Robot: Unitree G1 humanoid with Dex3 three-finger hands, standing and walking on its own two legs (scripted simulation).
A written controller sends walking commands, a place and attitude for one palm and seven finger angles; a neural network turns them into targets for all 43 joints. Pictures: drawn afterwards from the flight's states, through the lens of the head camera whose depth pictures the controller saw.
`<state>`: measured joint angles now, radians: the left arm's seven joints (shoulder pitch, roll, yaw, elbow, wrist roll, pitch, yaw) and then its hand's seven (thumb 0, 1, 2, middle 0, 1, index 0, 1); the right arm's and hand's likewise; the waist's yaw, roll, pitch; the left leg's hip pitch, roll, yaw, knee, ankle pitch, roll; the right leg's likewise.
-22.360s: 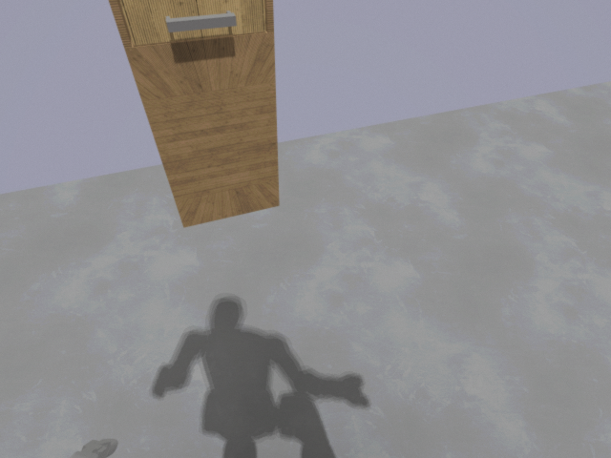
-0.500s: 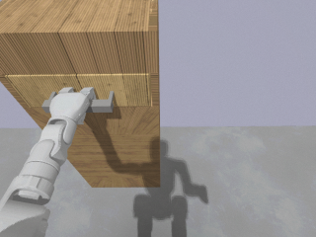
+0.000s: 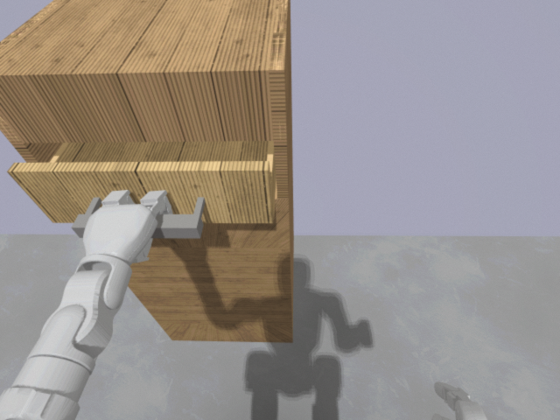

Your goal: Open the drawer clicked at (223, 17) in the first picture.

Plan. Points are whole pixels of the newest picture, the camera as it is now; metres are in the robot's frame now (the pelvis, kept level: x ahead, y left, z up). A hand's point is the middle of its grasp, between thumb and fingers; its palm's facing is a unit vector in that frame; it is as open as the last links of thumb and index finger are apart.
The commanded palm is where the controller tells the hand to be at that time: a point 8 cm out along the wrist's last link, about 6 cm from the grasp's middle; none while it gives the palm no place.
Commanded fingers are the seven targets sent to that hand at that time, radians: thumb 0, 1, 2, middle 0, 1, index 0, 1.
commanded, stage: pull the drawer open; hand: left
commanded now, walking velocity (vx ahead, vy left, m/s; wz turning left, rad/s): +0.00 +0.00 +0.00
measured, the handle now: (143, 214) +0.39 +0.24 +0.08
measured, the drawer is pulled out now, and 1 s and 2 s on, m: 0.06 0.18 0.29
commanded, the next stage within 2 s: none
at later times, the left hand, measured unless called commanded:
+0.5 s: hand (127, 283) +0.28 +0.24 +0.06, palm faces -0.01 -0.09 -1.00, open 5.9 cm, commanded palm +0.25 +0.24 +0.12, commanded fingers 0.00 0.90 0.90 -0.40 -1.35 -0.40 -1.35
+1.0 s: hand (113, 326) +0.22 +0.23 +0.06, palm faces +0.01 -0.11 -0.99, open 5.9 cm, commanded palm +0.19 +0.24 +0.12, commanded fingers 0.00 0.90 0.90 -0.40 -1.35 -0.40 -1.35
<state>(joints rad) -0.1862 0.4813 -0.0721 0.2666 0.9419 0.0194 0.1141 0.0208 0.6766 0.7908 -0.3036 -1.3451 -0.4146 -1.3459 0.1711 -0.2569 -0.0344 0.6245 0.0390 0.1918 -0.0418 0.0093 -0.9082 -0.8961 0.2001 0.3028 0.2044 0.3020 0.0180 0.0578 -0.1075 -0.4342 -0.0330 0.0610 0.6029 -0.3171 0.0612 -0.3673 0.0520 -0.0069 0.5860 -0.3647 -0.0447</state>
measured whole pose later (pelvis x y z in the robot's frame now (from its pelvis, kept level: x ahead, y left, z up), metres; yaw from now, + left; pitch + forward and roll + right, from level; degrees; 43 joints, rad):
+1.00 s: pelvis -0.02 -0.01 +0.00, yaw +1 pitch +4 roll +0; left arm 0.19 0.46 -0.06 -0.07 0.93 0.02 0.14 0.04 0.65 0.82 -0.31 -1.35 -0.42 -1.35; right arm 0.08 -0.23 0.00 0.63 0.01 0.12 -0.04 0.01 -0.91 -0.90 0.20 0.30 0.20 0.30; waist 0.08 0.07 -0.07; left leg -0.38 -0.03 0.05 0.61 -0.30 0.05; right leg -0.32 0.05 -0.02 0.61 -0.36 -0.06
